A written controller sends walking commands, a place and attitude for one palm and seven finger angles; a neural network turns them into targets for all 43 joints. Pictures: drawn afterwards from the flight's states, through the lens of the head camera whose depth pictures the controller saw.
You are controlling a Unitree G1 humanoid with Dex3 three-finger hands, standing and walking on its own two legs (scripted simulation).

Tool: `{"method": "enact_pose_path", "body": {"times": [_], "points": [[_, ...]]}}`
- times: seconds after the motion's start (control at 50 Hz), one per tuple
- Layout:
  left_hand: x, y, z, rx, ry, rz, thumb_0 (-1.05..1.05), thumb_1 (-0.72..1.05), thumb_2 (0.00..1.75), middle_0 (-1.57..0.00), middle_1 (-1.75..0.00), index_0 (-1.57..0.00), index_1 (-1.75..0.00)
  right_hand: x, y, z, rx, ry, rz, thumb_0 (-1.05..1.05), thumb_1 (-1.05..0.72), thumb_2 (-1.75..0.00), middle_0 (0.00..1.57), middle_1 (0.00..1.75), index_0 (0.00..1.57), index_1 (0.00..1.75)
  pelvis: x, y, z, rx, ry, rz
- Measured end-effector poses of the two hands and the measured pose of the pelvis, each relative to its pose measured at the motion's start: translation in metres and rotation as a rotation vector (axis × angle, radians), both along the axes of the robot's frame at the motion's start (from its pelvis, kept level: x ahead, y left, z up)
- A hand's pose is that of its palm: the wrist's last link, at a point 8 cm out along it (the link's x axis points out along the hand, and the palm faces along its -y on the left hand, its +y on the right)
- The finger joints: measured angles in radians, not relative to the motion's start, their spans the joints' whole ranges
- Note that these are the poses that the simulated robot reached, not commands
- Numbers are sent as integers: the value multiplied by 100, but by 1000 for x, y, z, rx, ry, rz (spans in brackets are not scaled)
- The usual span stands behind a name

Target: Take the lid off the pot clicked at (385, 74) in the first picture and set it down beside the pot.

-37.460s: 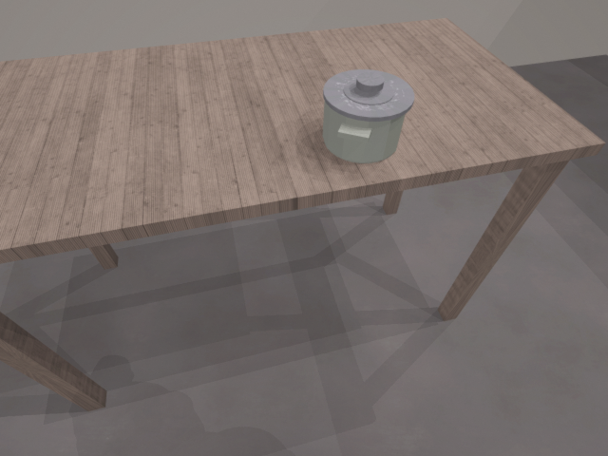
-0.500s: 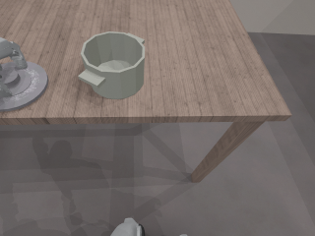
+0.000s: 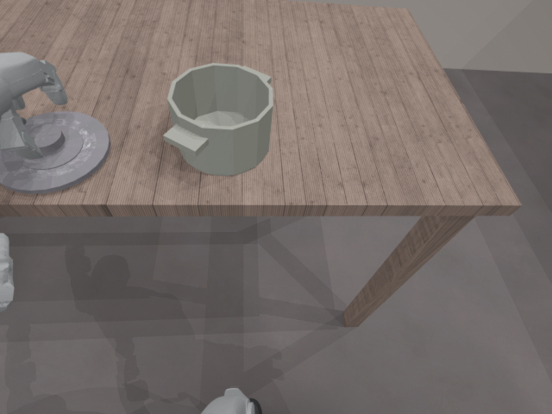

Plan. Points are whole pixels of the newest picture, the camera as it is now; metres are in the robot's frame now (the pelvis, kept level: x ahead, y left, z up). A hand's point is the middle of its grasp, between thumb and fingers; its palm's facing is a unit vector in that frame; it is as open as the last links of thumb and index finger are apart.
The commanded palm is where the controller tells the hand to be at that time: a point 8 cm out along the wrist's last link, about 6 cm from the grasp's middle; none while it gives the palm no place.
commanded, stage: raise the empty hand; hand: left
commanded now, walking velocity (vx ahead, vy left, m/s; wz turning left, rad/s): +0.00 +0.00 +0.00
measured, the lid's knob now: (45, 138) +0.48 +0.34 +0.10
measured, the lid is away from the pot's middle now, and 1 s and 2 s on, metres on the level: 0.25 0.25 0.25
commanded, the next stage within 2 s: draw the hand back to the body in 1.06 s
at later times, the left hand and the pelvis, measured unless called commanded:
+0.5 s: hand out of the picture +0.46 +0.33 +0.20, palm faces -0.31 -0.12 -0.94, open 11.0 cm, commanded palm +0.49 +0.32 +0.27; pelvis +0.00 +0.00 +0.00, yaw +1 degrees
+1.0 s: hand out of the picture +0.47 +0.34 +0.25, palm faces -0.26 -0.12 -0.96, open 11.0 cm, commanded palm +0.50 +0.32 +0.32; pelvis +0.01 -0.01 +0.01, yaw +2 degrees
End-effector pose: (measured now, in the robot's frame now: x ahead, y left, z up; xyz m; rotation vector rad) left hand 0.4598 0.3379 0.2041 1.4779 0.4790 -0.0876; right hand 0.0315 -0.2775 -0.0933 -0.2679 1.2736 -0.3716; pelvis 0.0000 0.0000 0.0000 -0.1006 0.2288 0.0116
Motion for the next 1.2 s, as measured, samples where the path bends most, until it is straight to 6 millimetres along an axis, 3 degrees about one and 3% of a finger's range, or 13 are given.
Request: {"method": "enact_pose_path", "body": {"times": [0.28, 0.72, 1.04, 1.2], "points": [[-6, -4, 30, 7, -14, 24, 0, -7, 79, -42, -74, -43, -74, 3, 5, 0, 1, -40, 29, 0, -90, -89, 20, 30, 20, 30, -3, 4, 1, 6, -27, 15], [1, 2, 72, 16, -47, 100, 0, -7, 79, -42, -74, -43, -74, -4, -4, 5, 0, -18, 19, 0, -90, -89, 20, 30, 20, 30, 5, -4, 7, 16, -29, 16], [10, -4, 105, 35, -78, 148, 0, -7, 79, -42, -74, -43, -74, 19, -12, 7, 25, -27, 36, 0, -90, -89, 20, 30, 20, 30, 16, -13, 13, 26, -25, 23], [13, -14, 104, 46, -67, 146, 0, -7, 79, -42, -74, -43, -74, 31, -15, 5, 55, -37, 40, 0, -90, -89, 20, 30, 20, 30, 19, -20, 15, 34, -28, 24]]}}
